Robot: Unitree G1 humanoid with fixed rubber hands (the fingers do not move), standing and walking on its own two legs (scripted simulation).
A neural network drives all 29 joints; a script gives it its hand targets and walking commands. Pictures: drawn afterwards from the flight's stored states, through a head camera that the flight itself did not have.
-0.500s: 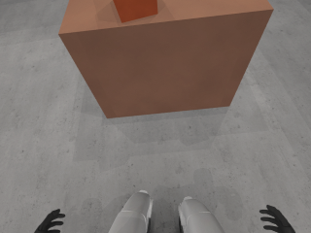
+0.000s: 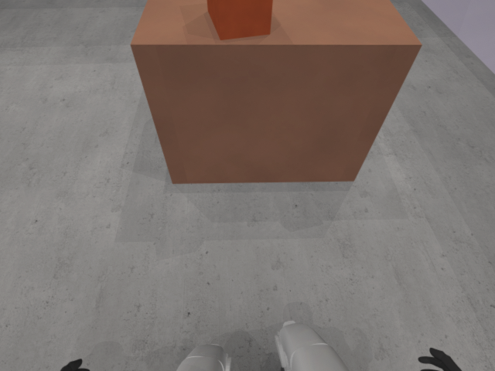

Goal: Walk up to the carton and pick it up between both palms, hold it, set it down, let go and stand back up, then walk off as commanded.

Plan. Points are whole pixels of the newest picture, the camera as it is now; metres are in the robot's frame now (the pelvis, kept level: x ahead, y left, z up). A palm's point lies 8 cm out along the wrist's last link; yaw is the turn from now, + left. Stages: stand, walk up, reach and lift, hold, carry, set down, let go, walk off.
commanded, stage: walk off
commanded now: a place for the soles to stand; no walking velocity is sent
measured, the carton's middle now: out of the picture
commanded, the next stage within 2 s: stand in 0.58 s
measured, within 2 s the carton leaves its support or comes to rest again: neither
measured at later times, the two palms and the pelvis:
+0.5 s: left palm out of the picture +0.10 +0.30 -0.07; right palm out of the picture +0.09 -0.32 -0.10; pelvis +0.00 -0.02 +0.00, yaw +0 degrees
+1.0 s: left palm out of the picture +0.12 +0.31 -0.07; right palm out of the picture +0.10 -0.32 -0.10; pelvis +0.00 -0.02 +0.00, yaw +0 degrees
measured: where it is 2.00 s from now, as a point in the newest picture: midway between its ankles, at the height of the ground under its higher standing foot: outside the picture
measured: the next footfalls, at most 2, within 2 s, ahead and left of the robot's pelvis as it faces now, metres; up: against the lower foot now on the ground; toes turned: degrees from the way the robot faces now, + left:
right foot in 0.12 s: +0.06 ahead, -0.16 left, +0.00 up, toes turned +5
